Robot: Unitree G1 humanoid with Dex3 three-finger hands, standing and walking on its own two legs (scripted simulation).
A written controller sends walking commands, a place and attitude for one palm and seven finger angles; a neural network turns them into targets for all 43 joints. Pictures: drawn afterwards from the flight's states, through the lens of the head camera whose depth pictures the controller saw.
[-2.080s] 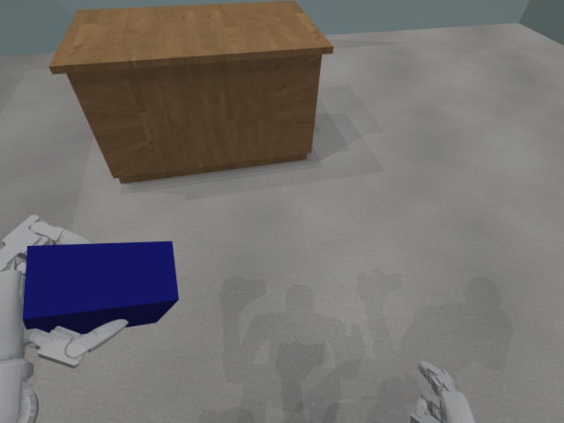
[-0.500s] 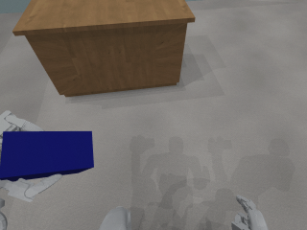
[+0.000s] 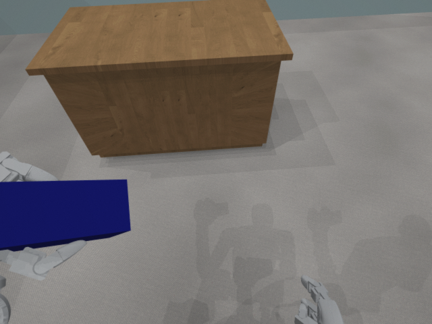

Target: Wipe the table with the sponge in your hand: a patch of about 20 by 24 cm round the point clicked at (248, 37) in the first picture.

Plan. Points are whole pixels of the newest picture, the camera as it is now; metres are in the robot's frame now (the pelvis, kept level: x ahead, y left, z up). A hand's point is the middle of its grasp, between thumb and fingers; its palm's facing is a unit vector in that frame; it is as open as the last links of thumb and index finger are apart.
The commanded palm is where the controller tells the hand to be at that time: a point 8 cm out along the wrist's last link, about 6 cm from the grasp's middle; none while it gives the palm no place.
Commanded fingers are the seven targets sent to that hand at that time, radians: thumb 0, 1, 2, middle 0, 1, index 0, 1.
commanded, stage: walk to a spot facing it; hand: left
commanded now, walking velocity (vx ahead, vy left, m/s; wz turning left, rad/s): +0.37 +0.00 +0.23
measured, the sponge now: (84, 214) +0.23 +0.20 +0.16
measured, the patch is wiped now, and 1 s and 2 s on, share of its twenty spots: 0.00 0.00 0.00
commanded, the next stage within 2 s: turn to face it in 1.20 s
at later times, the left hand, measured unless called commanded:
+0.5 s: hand (88, 130) +0.37 +0.24 +0.18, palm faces +0.49 -0.76 -0.43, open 10.6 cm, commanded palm +0.29 +0.27 +0.18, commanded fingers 0.00 0.10 1.30 -1.20 -1.60 -1.20 -1.60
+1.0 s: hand (104, 104) +0.44 +0.24 +0.18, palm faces +0.61 -0.65 -0.45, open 10.6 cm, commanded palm +0.37 +0.27 +0.18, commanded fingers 0.00 0.10 1.30 -1.20 -1.60 -1.20 -1.60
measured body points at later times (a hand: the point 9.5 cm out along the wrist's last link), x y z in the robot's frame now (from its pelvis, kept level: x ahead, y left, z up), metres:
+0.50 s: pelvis +0.16 -0.02 -0.01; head +0.19 -0.01 +0.44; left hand +0.33 +0.28 +0.20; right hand +0.36 -0.24 -0.09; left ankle +0.18 +0.10 -0.73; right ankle +0.13 -0.14 -0.66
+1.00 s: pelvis +0.31 -0.05 +0.00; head +0.35 -0.02 +0.44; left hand +0.40 +0.27 +0.20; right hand +0.55 -0.25 -0.08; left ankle +0.34 +0.09 -0.71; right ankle +0.29 -0.17 -0.73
